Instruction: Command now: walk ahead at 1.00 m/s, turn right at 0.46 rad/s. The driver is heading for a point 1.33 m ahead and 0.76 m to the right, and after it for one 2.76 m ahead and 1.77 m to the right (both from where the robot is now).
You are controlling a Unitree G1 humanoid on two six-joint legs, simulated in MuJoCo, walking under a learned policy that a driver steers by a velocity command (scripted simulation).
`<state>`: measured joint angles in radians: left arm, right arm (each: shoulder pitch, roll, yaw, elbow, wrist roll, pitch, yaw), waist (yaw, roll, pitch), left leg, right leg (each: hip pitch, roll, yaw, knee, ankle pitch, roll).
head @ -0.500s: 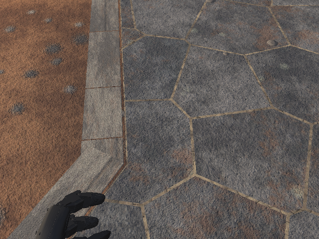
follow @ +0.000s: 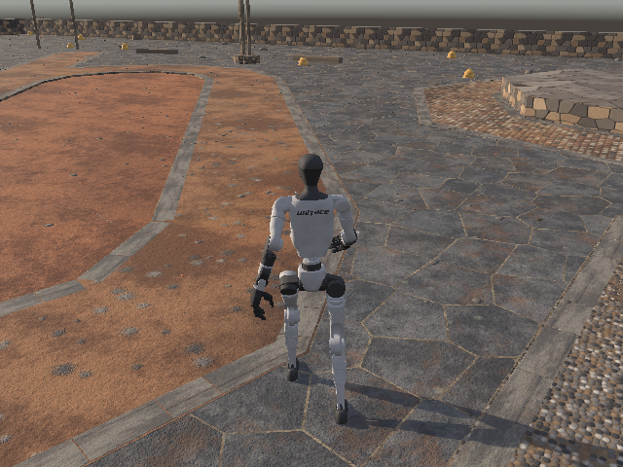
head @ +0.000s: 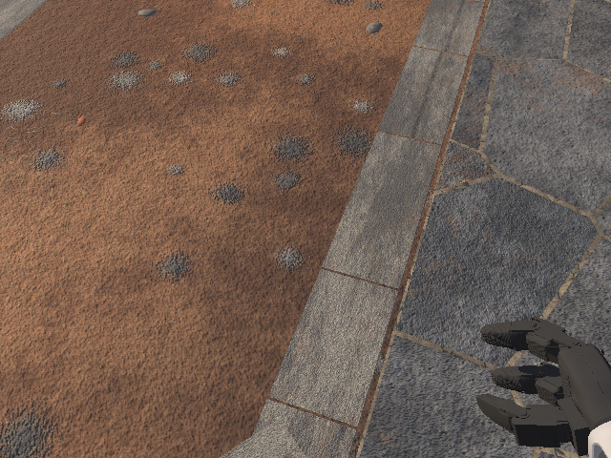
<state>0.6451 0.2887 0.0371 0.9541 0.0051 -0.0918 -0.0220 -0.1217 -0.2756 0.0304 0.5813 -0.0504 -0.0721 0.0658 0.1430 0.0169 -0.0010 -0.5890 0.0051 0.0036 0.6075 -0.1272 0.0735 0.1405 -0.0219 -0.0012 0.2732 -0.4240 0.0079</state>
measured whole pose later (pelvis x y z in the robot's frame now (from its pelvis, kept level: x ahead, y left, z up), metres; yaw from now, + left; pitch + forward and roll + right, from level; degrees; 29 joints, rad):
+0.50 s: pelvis +0.47 -0.08 -0.03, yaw -24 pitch +0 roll +0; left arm 0.14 0.33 0.05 0.72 0.02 -0.01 -0.04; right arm 0.36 -0.26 -0.02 0.85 -0.04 -0.06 -0.01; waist 0.00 -0.01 0.05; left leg -0.06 0.04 0.10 1.28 -0.39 -0.02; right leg -0.55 0.13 -0.13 0.79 -0.27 -0.20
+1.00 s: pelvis +0.89 -0.25 +0.01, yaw -52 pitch +1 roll +2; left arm 0.25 0.39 0.08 0.75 0.03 -0.02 -0.03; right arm 0.23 -0.31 -0.04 0.70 -0.05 -0.06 -0.02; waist 0.01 -0.04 0.02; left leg -0.31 0.02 0.07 0.53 -0.24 -0.02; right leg -0.42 0.05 0.05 1.30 -0.31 -0.11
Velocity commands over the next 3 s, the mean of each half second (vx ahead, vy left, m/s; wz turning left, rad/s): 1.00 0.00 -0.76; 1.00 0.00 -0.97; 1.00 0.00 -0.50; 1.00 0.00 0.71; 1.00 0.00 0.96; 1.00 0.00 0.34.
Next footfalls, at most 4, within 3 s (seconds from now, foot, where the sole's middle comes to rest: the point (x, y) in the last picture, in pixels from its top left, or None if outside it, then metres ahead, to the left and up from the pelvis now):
0.02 left None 0.19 0.11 -0.76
0.44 right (426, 412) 0.59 -0.14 -0.76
0.86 left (454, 254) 1.04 -0.21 -0.76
1.32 right None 1.08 -0.67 -0.76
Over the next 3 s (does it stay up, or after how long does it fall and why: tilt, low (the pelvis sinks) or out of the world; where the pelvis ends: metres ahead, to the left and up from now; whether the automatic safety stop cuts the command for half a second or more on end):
stays up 2.16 -1.45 -0.01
